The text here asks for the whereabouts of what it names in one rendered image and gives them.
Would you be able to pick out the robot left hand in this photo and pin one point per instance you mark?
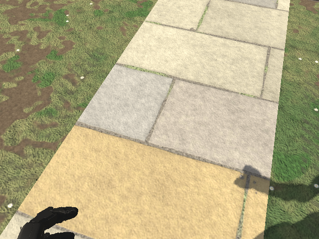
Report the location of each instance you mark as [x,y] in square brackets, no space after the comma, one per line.
[35,229]

